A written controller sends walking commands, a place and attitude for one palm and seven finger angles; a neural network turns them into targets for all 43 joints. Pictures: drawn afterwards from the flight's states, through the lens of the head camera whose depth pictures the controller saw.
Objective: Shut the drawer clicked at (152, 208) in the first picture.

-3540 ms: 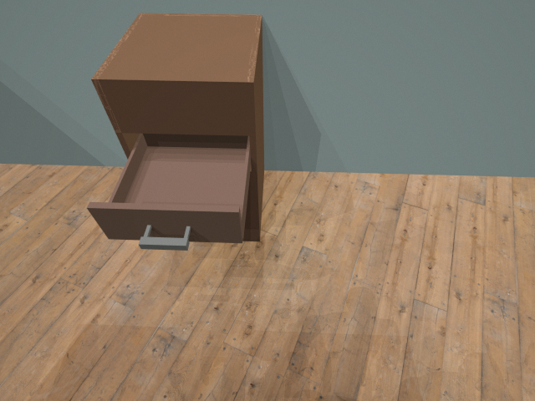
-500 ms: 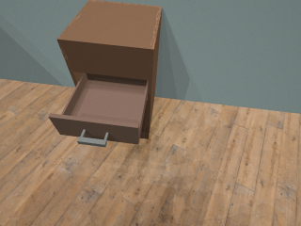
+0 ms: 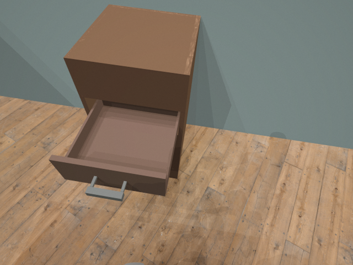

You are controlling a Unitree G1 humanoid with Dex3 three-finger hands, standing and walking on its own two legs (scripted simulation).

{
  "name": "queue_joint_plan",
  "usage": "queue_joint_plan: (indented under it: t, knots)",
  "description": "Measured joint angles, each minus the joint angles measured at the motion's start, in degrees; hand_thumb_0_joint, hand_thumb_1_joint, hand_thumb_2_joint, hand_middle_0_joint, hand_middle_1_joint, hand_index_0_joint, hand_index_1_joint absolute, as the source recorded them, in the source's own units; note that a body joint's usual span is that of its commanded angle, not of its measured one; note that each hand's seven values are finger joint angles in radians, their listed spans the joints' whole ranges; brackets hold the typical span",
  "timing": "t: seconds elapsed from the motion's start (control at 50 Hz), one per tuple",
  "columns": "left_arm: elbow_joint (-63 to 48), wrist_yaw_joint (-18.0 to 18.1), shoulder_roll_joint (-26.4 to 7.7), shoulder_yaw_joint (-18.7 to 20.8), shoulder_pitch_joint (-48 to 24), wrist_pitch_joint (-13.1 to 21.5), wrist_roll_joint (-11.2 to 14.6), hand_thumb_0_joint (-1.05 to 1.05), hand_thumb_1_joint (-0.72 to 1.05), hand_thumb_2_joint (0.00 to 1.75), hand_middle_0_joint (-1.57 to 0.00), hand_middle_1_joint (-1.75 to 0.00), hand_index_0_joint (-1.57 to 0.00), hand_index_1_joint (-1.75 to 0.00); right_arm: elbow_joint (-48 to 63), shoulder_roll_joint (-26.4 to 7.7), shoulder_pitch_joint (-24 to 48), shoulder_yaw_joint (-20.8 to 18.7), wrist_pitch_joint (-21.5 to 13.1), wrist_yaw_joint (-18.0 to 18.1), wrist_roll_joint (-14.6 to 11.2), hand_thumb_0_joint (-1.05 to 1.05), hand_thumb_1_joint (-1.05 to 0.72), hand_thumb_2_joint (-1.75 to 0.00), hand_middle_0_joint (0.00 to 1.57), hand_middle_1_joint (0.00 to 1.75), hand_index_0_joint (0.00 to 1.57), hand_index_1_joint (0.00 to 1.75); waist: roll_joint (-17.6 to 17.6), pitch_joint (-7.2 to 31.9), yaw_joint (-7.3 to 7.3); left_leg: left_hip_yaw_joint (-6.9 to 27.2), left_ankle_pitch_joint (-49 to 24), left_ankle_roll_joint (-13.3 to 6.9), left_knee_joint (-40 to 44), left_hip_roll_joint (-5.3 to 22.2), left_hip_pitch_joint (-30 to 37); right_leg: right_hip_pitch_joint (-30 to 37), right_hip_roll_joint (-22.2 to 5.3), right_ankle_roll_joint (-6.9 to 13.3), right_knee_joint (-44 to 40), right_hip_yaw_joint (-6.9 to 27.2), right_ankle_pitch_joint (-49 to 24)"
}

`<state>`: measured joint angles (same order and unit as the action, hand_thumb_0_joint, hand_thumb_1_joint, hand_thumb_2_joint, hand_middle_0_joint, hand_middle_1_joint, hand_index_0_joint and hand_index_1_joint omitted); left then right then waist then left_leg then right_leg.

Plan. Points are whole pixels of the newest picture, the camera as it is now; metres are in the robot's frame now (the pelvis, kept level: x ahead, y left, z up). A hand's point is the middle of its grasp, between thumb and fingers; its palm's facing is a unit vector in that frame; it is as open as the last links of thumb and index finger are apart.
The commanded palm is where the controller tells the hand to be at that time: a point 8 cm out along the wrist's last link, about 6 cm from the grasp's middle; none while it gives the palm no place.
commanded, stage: come to a stop and stand still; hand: left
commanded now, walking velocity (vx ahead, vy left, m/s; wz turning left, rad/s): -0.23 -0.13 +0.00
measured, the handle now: (107, 187) +0.37 +0.25 -0.23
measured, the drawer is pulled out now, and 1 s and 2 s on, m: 0.29 0.29 0.29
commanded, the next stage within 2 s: look again from close up in 1.08 s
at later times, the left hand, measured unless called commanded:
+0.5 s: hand out of the picture +0.03 +0.14 -0.15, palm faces +0.03 -0.96 -0.26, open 7.3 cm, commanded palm none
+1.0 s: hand out of the picture -0.01 +0.18 -0.15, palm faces -0.03 -0.96 -0.28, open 7.3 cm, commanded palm none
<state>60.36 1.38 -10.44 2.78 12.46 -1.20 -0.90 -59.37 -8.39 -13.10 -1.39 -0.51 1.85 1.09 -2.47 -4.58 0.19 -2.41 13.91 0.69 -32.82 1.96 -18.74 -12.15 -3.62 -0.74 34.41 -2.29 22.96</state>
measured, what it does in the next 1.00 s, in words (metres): steps on the spot: left foot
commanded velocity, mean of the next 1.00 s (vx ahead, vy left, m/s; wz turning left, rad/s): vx -0.01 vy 0.03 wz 0.00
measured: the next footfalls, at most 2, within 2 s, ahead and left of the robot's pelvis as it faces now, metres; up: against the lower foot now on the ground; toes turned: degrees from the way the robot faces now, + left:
left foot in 0.56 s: +0.01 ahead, +0.10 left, +0.00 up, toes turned +0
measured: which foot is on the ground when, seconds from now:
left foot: down 0.00-0.22, up 0.24-0.54, down 0.56-1.00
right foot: down 0.00-1.00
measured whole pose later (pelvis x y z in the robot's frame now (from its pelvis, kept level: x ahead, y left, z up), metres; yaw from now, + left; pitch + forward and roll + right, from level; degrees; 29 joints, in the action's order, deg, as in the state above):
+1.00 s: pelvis -0.04 -0.01 +0.01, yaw -2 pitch -1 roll +2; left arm 60.5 1.6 -9.9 -0.3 16.1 -0.3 -1.1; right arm -58.6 -10.7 -18.9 1.0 0.0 1.0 1.2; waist 2.9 0.1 -0.5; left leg -3.4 14.1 -1.0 -26.9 -1.3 -12.2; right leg -15.4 -2.1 0.4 31.8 -0.8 15.8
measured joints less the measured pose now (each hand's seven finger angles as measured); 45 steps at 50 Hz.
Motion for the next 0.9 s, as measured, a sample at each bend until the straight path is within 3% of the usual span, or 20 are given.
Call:
queue_joint_plan:
  t: [0.04,0.16,0.2,0.24,0.28,0.34,0.48,0.52,0.56,0.58,0.66,0.74,0.9]
  knots:
    - [-0.1,0.0,-0.2,-0.1,-0.4,0.0,-0.1,0.01,0.92,0.89,-0.20,-0.30,-0.20,-0.30,0.6,0.0,1.9,-0.1,0.3,0.6,-0.2,0.00,-0.92,-0.89,0.20,0.30,0.20,0.30,-0.1,-0.8,0.50,-0.1,-0.5,-0.1,1.3,-0.6,0.4,0.1,-0.3,-0.2,-0.9,0.3,-2.6]
    - [-1.8,-0.1,-1.9,0.4,-0.9,-0.8,-0.1,0.01,0.91,0.89,-0.20,-0.30,-0.20,-0.30,3.7,-0.8,7.4,-0.8,1.1,0.6,-0.3,0.00,-0.92,-0.89,0.20,0.30,0.20,0.30,1.7,-3.4,0.96,-1.0,-2.1,1.1,3.5,0.8,0.9,-2.4,1.5,0.5,2.0,0.5,0.8]
    - [-2.5,-0.2,-2.4,0.8,-0.9,-0.7,-0.4,0.01,0.91,0.89,-0.20,-0.30,-0.20,-0.30,4.3,-1.6,8.3,-1.2,1.6,0.6,-0.4,0.00,-0.91,-0.89,0.20,0.30,0.20,0.30,2.9,-3.7,0.90,-0.9,-1.8,1.9,2.4,1.7,0.4,-1.9,2.4,1.1,-0.6,0.2,-4.4]
    - [-2.9,-0.1,-2.2,0.7,-0.9,-0.4,-0.9,0.01,0.91,0.89,-0.20,-0.30,-0.20,-0.30,4.3,-2.9,8.6,-1.8,2.5,0.5,-0.7,0.00,-0.91,-0.89,0.20,0.30,0.20,0.30,4.7,-3.8,0.40,0.6,2.5,1.3,-1.9,2.1,-1.1,-1.3,3.4,2.5,-0.8,-0.8,-4.1]
    - [-3.1,0.2,-1.9,0.5,-0.7,0.0,-1.1,0.01,0.91,0.89,-0.20,-0.30,-0.20,-0.30,3.8,-3.9,8.3,-2.3,3.6,0.4,-0.7,0.00,-0.91,-0.89,0.20,0.30,0.20,0.30,4.7,-3.1,0.40,2.6,10.2,0.7,-10.1,0.1,-3.1,-0.7,3.1,3.5,-1.6,-1.1,-3.2]
    - [-3.1,0.5,-1.2,0.3,-0.3,0.4,-0.9,0.01,0.91,0.89,-0.20,-0.30,-0.20,-0.30,2.7,-4.7,7.7,-2.4,4.3,0.0,-0.8,0.00,-0.91,-0.89,0.20,0.30,0.20,0.30,4.1,-2.2,0.69,3.2,12.5,0.6,-16.8,-1.6,-3.2,0.5,2.9,4.1,-4.1,-0.8,-4.2]
    - [-2.3,0.4,0.8,-0.6,0.0,1.4,-0.7,0.01,0.91,0.89,-0.20,-0.30,-0.20,-0.30,1.1,-4.6,5.7,-1.5,4.0,-0.6,-1.1,0.00,-0.91,-0.89,0.19,0.30,0.20,0.30,2.7,-1.2,0.79,2.2,10.9,1.1,-5.9,-2.2,3.6,2.3,3.0,4.4,-8.1,-0.9,-6.7]
    - [-1.8,0.4,1.1,-0.7,-0.2,1.4,-0.5,0.01,0.91,0.89,-0.20,-0.30,-0.20,-0.30,0.8,-4.1,5.0,-1.1,3.6,-0.6,-1.1,0.00,-0.91,-0.89,0.19,0.30,0.20,0.30,2.3,-1.1,0.71,2.1,7.7,1.0,0.0,-2.1,6.0,2.2,3.1,4.2,-7.9,-1.2,-6.7]
    - [-1.2,0.4,1.4,-0.8,-0.3,1.2,-0.1,0.01,0.91,0.89,-0.20,-0.30,-0.20,-0.30,0.5,-4.0,4.1,-0.7,2.8,-0.6,-1.0,0.00,-0.91,-0.89,0.19,0.30,0.20,0.30,2.8,-0.8,0.39,2.6,-0.8,0.2,6.6,-1.1,8.6,1.7,3.8,3.9,-6.8,-2.0,-6.2]
    - [-0.9,0.4,1.5,-0.9,-0.5,1.1,0.1,0.01,0.91,0.89,-0.20,-0.30,-0.21,-0.30,0.2,-4.0,3.5,-0.6,2.3,-0.5,-0.8,0.00,-0.91,-0.89,0.19,0.30,0.20,0.30,3.4,-0.5,0.18,3.1,-0.7,0.2,7.8,-0.4,9.2,1.4,4.4,3.8,-6.2,-2.6,-5.8]
    - [-0.4,1.7,1.6,-1.4,0.5,2.7,-0.2,0.01,0.92,0.89,-0.20,-0.30,-0.21,-0.30,0.6,-3.2,1.8,0.2,1.8,-0.8,-0.3,0.00,-0.91,-0.89,0.19,0.30,0.20,0.30,3.2,0.8,0.84,2.3,3.0,0.6,3.4,-0.1,6.9,0.4,4.6,3.5,-5.3,-1.9,-6.2]
    - [0.0,1.6,1.9,-2.4,1.9,2.0,-0.2,0.01,0.92,0.89,-0.20,-0.30,-0.21,-0.30,2.8,-2.9,-0.5,0.7,0.5,-0.3,-0.2,0.00,-0.91,-0.90,0.19,0.30,0.20,0.30,4.6,2.4,-0.17,1.1,3.8,-0.1,1.8,-1.4,6.9,-0.7,3.2,2.2,-2.0,-0.7,-4.8]
    - [0.0,0.6,0.9,-2.9,3.0,0.8,-0.2,0.01,0.91,0.89,-0.20,-0.30,-0.20,-0.30,2.1,-2.9,-3.8,1.8,0.6,-0.4,0.0,0.00,-0.94,-0.89,0.20,0.30,0.20,0.30,5.7,4.6,-0.63,-0.6,2.0,-1.6,3.7,-2.9,7.1,-1.9,1.7,1.2,-1.6,1.1,-5.9]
